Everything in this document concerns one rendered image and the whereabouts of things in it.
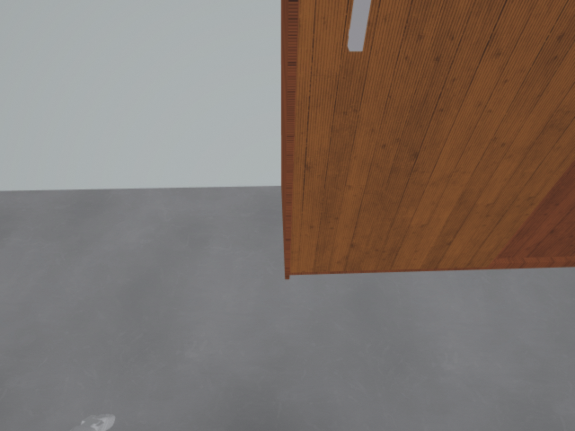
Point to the wardrobe door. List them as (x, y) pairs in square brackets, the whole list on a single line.
[(550, 229), (433, 145)]

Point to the handle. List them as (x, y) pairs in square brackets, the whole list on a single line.
[(358, 24)]

